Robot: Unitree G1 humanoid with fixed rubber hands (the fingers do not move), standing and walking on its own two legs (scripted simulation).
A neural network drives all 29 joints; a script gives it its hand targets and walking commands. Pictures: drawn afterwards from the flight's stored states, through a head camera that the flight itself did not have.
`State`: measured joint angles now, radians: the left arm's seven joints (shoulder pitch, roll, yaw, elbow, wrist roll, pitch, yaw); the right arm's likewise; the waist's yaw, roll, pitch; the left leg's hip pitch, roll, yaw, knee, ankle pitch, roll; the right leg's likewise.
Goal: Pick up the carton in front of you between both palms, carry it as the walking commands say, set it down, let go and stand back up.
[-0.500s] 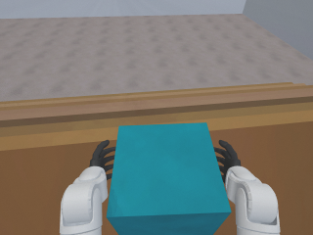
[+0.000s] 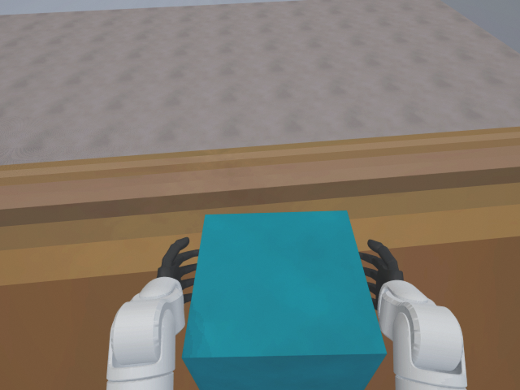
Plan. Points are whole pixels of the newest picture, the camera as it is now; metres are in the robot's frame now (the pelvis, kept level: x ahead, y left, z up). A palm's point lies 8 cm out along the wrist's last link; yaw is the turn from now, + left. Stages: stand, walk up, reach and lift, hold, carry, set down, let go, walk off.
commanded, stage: carry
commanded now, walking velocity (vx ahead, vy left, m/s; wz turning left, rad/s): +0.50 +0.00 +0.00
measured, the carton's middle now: (278, 316) +0.25 +0.00 -0.01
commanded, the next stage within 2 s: none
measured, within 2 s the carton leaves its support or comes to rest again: neither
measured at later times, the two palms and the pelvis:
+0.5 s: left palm (206, 108) +0.66 +0.16 +0.09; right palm (348, 116) +0.62 -0.14 +0.10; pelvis +0.33 +0.03 -0.01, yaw -3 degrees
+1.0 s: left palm (227, 49) +0.99 +0.15 +0.07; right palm (330, 49) +1.00 -0.15 +0.07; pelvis +0.64 -0.02 -0.01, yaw -1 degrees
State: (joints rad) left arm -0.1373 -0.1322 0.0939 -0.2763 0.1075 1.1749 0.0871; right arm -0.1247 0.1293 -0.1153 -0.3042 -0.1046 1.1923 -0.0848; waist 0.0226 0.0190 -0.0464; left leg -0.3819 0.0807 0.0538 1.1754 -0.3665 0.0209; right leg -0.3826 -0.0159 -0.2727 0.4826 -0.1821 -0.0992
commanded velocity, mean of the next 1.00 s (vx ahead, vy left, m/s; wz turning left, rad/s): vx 0.50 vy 0.00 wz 0.00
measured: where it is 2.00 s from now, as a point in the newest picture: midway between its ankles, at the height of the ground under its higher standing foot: (264, 212)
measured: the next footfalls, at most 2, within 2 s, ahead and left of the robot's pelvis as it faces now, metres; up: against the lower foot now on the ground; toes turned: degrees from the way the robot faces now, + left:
left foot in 0.38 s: +0.45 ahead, +0.09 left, +0.00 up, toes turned +8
right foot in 0.86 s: +0.72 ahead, -0.08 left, +0.00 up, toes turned -7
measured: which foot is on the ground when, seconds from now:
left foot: up 0.00-0.36, down 0.38-0.86, up 0.88-1.00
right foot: down 0.00-0.40, up 0.42-0.84, down 0.86-1.00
